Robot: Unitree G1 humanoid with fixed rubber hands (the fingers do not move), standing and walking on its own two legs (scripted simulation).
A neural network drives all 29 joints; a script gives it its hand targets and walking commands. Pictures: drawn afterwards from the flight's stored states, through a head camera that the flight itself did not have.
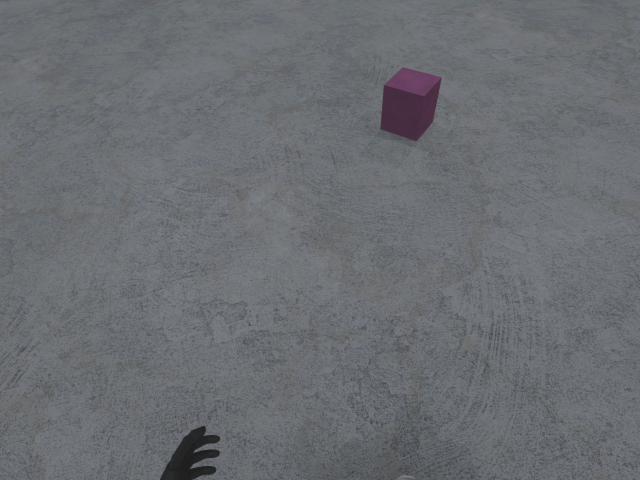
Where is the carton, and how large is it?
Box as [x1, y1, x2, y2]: [380, 67, 441, 140]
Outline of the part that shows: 403,67 384,84 380,128 416,140 432,121 441,77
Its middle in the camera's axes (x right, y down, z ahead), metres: +0.46 -0.69 +1.97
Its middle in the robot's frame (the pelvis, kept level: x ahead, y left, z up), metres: +1.84 -0.49 -0.63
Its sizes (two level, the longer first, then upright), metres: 0.210 0.200 0.250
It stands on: the floor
